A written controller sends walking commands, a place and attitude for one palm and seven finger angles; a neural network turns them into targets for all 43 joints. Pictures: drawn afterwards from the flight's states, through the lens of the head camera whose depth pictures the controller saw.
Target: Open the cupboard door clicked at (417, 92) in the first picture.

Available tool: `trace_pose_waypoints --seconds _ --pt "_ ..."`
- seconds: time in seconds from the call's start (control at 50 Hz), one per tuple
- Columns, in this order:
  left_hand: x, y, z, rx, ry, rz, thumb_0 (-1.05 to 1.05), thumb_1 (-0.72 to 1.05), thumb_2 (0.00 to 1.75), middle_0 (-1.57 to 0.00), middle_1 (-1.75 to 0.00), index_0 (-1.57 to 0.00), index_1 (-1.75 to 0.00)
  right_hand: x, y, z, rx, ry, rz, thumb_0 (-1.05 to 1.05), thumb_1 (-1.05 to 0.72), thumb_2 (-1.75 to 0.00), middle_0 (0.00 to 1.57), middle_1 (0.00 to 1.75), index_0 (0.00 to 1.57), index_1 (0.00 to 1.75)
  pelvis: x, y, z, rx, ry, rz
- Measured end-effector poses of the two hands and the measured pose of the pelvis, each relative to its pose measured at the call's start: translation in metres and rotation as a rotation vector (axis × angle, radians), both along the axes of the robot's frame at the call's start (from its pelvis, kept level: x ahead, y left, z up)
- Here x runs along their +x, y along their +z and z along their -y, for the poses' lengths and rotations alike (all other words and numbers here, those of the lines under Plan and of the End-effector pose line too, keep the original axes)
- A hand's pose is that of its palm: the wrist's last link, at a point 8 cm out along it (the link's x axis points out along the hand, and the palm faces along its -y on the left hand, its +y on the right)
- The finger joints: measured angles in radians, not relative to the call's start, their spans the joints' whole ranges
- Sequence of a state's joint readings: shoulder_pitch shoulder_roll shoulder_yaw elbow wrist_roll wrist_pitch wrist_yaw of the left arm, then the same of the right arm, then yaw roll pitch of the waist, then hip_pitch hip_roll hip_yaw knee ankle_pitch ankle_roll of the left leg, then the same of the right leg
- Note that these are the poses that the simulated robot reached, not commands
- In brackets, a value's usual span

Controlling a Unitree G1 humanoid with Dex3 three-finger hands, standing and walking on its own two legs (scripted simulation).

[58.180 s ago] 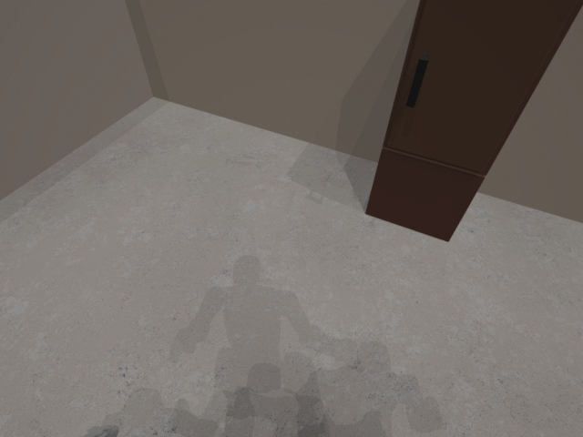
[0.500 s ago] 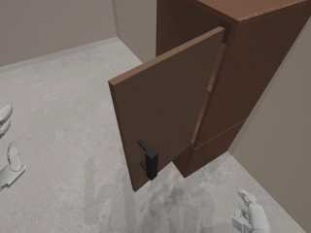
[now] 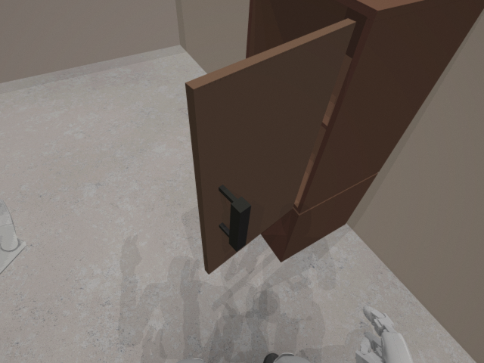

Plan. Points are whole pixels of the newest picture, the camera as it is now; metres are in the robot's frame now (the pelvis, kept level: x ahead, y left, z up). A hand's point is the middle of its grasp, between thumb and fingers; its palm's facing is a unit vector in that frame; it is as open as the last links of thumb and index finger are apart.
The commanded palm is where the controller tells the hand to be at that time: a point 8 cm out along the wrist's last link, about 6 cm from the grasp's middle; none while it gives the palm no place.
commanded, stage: step back with the hand held close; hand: left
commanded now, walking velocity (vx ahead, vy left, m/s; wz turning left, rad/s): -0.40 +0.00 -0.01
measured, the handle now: (231, 218) +0.39 +0.04 -0.04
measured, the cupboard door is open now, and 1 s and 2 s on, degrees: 100 100 100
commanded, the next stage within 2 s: stop stepping back and stand still in 0.74 s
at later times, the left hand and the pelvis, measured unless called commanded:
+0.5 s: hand out of the picture +0.17 +0.27 +0.18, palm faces +0.46 -0.74 -0.49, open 7.5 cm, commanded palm +0.12 +0.29 +0.19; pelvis -0.02 -0.01 +0.01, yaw +0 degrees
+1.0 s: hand out of the picture +0.07 +0.19 +0.17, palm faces +0.25 -0.78 -0.57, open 7.4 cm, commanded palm +0.01 +0.24 +0.19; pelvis -0.15 -0.05 +0.02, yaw -4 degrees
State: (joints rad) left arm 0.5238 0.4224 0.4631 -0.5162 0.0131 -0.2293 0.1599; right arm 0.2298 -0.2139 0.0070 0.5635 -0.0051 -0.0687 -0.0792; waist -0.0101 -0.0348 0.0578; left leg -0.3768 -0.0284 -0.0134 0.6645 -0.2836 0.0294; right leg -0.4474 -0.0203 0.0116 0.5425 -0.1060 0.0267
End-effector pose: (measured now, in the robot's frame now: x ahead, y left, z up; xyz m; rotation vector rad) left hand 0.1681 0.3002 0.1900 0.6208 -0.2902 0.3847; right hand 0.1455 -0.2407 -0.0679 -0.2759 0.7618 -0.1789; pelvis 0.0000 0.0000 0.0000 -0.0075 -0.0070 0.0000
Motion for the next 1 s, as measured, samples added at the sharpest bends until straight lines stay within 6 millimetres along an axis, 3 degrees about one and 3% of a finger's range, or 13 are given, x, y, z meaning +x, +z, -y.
trace_pose_waypoints --seconds 0.2,0.34,0.46,0.52,0.6,0.7,0.8,0.92,1.0 --pt "-0.011 0.0 0.006 0.014 0.014 0.049 0.02 0.88 0.9 -0.21 -0.3 -0.21 -0.31 0.006 -0.011 0.006 0.001 0.029 0.004 0.01 -0.9 -0.9 0.21 0.3 0.2 0.3 -0.008 -0.01 0.005 0.006 0.011 0.006" --pt "-0.019 -0.001 0.001 0.015 -0.04 0.024 0.02 0.88 0.9 -0.21 -0.3 -0.21 -0.31 -0.001 -0.001 -0.001 -0.017 0.011 0.009 0.01 -0.91 -0.9 0.21 0.3 0.2 0.3 -0.021 -0.006 -0.003 -0.014 0.026 -0.014" --pt "-0.037 0.012 -0.008 0.01 0.032 0.013 0.02 0.88 0.9 -0.21 -0.3 -0.21 -0.31 -0.008 0.006 -0.013 0.014 0.043 -0.003 0.01 -0.91 -0.9 0.2 0.3 0.2 0.3 -0.02 0.009 0.003 -0.042 0.02 -0.066" --pt "-0.039 0.009 0.003 -0.043 0.038 -0.009 0.02 0.88 0.9 -0.21 -0.3 -0.21 -0.31 -0.008 0.004 -0.016 0.043 0.087 -0.005 0.01 -0.9 -0.9 0.21 0.3 0.2 0.3 -0.029 0.013 0.01 -0.026 -0.018 -0.096" --pt "-0.035 0.004 0.034 -0.047 -0.045 -0.058 0.02 0.89 0.9 -0.2 -0.3 -0.2 -0.31 -0.013 -0.002 -0.01 0.087 0.111 0.022 0.01 -0.9 -0.9 0.21 0.3 0.2 0.3 -0.057 0.011 0.024 0.001 -0.062 -0.106" --pt "-0.046 0.01 0.067 0.032 -0.184 -0.137 0.02 0.88 0.9 -0.21 -0.3 -0.21 -0.31 -0.04 0.007 0.013 0.112 0.032 0.026 0.01 -0.9 -0.9 0.21 0.3 0.2 0.3 -0.084 0.016 0.038 0.009 -0.069 -0.102" --pt "-0.069 0.014 0.064 0.036 -0.171 -0.2 0.02 0.88 0.9 -0.21 -0.3 -0.21 -0.31 -0.074 0.025 0.041 0.021 -0.022 0.01 0.01 -0.9 -0.9 0.21 0.3 0.2 0.3 -0.097 0.026 0.041 0.013 -0.091 -0.113" --pt "-0.096 0.01 0.063 0.015 -0.152 -0.145 0.02 0.88 0.9 -0.21 -0.3 -0.21 -0.31 -0.116 0.025 0.067 -0.024 -0.071 0.012 0.01 -0.91 -0.9 0.2 0.3 0.2 0.3 -0.128 0.02 0.044 0.019 -0.075 -0.081" --pt "-0.128 0.002 0.069 -0.001 -0.099 -0.193 0.02 0.88 0.9 -0.21 -0.3 -0.21 -0.31 -0.149 0.02 0.071 0.002 -0.07 0.03 0.01 -0.91 -0.9 0.2 0.3 0.2 0.3 -0.151 0.018 0.053 0.023 -0.068 -0.053"
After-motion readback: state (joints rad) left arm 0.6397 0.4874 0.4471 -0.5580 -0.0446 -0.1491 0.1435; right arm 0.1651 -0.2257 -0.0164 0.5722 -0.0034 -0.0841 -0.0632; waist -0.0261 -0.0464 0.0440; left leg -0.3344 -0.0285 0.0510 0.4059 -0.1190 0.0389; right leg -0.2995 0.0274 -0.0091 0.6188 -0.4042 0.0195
